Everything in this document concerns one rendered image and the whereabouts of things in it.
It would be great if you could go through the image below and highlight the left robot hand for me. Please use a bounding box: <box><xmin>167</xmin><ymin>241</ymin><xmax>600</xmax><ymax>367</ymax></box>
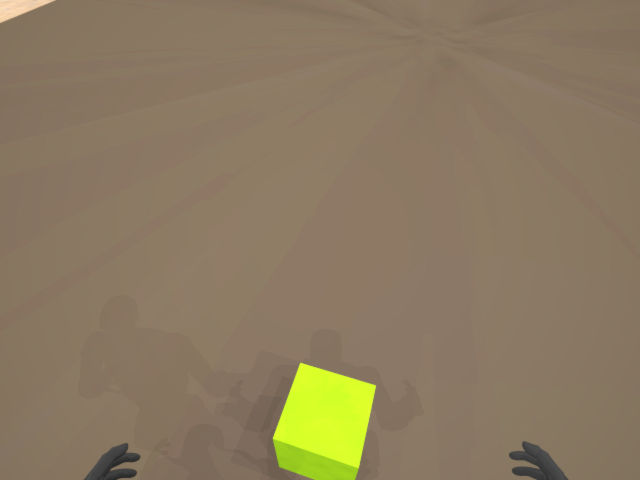
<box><xmin>84</xmin><ymin>443</ymin><xmax>140</xmax><ymax>480</ymax></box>

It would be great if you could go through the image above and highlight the carton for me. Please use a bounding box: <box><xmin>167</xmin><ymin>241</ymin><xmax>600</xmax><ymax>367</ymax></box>
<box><xmin>273</xmin><ymin>363</ymin><xmax>376</xmax><ymax>480</ymax></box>

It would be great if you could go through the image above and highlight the right robot hand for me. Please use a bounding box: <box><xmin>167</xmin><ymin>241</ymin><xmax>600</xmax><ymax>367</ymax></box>
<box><xmin>509</xmin><ymin>441</ymin><xmax>569</xmax><ymax>480</ymax></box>

